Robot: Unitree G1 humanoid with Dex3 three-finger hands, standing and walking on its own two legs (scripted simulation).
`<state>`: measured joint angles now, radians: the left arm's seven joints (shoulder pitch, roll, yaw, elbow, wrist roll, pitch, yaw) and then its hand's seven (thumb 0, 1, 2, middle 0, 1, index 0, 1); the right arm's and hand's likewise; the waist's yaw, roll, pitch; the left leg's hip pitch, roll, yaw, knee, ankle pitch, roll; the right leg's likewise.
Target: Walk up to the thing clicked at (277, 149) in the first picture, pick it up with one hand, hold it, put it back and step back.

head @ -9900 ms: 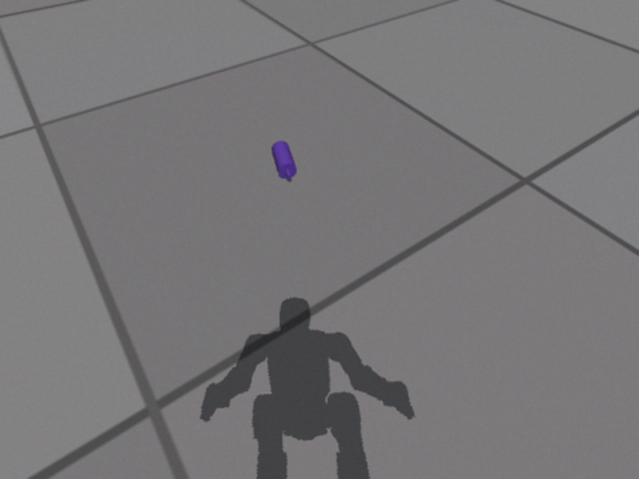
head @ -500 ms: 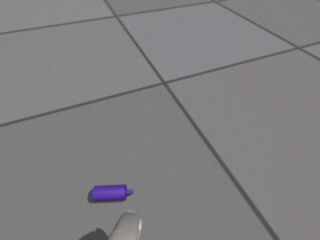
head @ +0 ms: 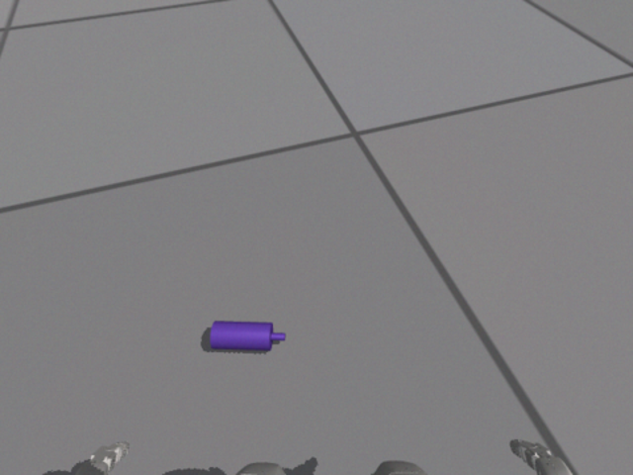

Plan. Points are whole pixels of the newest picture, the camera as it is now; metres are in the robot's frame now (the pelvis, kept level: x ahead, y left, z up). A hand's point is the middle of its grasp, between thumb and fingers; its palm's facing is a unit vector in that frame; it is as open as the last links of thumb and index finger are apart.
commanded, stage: walk up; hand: left
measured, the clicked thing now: (249, 335) +0.59 +0.22 -0.71
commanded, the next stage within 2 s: stand in 0.94 s
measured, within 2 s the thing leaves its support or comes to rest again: neither
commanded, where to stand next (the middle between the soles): +0.19 -0.01 m, yaw -1 degrees
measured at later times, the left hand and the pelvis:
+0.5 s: hand out of the picture +0.07 +0.26 -0.13, palm faces +0.01 -0.93 -0.36, open 7.4 cm; pelvis +0.01 +0.00 +0.02, yaw +1 degrees
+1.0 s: hand out of the picture +0.12 +0.25 -0.12, palm faces +0.00 -0.94 -0.34, open 7.4 cm; pelvis +0.02 -0.01 +0.03, yaw +0 degrees
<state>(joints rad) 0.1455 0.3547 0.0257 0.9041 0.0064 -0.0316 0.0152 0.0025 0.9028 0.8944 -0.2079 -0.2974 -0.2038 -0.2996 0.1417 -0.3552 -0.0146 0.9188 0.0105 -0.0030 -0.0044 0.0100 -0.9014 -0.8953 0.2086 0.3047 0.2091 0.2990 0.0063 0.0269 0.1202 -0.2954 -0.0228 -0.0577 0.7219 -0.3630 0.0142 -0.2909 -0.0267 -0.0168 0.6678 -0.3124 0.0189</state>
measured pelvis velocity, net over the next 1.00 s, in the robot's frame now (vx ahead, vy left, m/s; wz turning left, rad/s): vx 0.02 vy -0.01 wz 0.01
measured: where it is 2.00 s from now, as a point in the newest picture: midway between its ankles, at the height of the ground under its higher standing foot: outside the picture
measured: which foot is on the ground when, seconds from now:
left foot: down 0.00-1.00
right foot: down 0.00-1.00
